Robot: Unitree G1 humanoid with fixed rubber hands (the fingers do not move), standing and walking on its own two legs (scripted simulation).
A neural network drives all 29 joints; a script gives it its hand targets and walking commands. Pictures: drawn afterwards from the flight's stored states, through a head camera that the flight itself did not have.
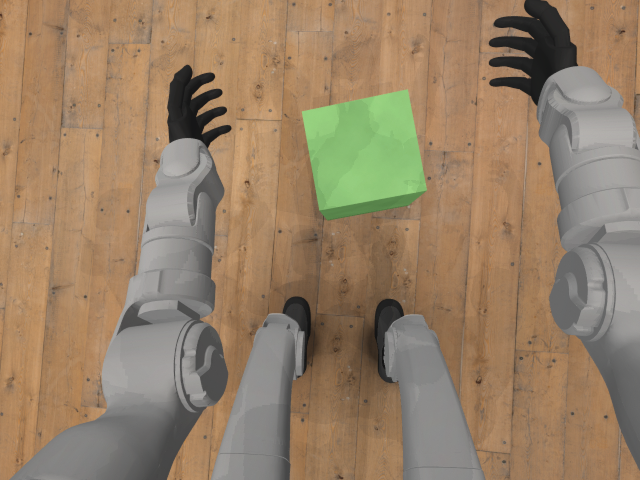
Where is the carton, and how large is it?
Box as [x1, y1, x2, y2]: [302, 89, 426, 220]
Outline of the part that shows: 407,89 302,111 319,210 327,220 407,205 426,190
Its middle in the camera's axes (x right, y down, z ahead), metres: +0.10 -0.17 +0.87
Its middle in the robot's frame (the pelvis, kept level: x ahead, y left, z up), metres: +0.54 -0.02 -0.54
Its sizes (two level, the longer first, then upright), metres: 0.210 0.200 0.250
